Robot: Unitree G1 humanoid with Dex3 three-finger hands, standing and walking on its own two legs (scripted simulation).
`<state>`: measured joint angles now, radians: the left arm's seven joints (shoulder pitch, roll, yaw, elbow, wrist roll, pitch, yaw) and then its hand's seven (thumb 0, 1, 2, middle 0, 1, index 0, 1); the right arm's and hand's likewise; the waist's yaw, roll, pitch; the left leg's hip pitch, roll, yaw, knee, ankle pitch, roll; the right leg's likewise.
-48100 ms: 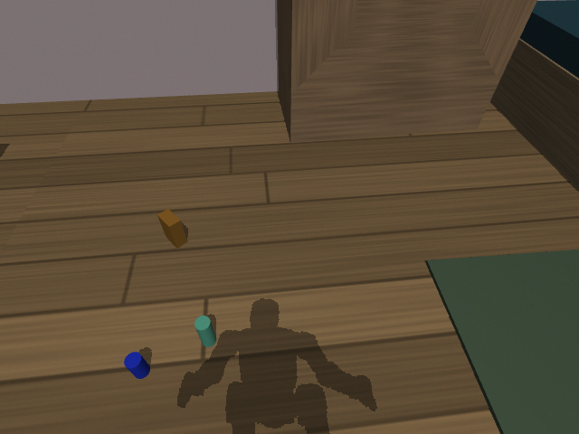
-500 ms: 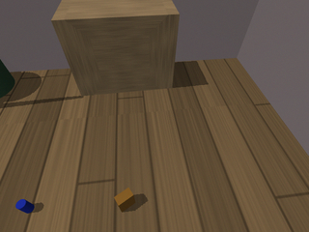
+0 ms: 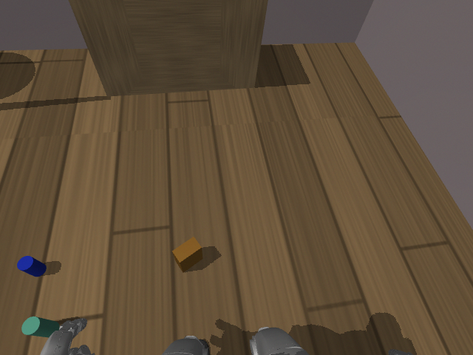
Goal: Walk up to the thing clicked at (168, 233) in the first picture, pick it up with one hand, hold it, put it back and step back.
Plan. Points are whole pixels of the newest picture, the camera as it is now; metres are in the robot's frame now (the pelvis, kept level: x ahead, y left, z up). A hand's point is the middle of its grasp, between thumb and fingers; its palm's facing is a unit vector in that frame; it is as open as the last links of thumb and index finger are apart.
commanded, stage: step back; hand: left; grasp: from the side
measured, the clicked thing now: (188, 255) +0.49 +0.16 -0.69
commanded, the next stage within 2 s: none
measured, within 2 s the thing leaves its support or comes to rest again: neither
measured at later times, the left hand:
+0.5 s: hand out of the picture +0.00 +0.25 -0.14, palm faces +0.01 -0.91 -0.42, open 7.4 cm
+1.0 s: hand out of the picture -0.20 +0.23 -0.15, palm faces -0.04 -0.92 -0.40, open 7.4 cm
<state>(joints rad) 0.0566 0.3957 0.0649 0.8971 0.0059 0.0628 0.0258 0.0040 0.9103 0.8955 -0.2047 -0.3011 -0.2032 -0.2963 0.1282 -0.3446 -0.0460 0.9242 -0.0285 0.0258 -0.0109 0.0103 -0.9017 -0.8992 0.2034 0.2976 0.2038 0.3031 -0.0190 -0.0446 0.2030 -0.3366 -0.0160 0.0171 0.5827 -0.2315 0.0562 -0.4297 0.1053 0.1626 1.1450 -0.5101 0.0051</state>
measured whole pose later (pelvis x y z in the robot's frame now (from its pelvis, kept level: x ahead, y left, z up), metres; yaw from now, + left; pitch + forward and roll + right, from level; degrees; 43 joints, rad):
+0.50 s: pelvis -0.12 -0.02 +0.00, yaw +1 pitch -1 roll +0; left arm 0.13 0.36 0.08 0.78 0.03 0.04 0.02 0.01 0.91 0.90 -0.21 -0.30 -0.21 -0.30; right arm 0.18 -0.42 -0.04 0.90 0.00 0.04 -0.02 0.01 -0.90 -0.90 0.20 0.30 0.20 0.30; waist 0.00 0.02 0.17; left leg -0.31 -0.06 -0.09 0.84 -0.48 -0.02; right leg -0.35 -0.01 0.00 0.61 -0.25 -0.01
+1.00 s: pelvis -0.28 -0.04 -0.01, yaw -2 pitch -3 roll -1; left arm 0.19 0.35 0.07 0.86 0.03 0.04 0.00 0.01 0.91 0.90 -0.21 -0.30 -0.20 -0.30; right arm 0.07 -0.41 -0.06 0.82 -0.01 0.06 -0.02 0.01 -0.90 -0.90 0.20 0.30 0.20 0.30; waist 0.01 0.06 0.19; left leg -0.47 0.01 -0.09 0.83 -0.40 0.00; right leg -0.25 0.05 0.03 0.68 -0.37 -0.01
